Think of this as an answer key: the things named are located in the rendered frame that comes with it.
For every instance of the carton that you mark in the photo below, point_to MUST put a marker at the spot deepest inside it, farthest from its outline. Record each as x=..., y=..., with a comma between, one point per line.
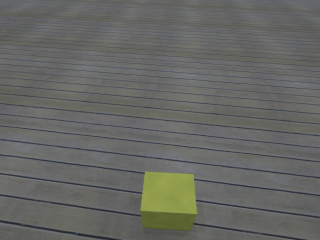
x=168, y=201

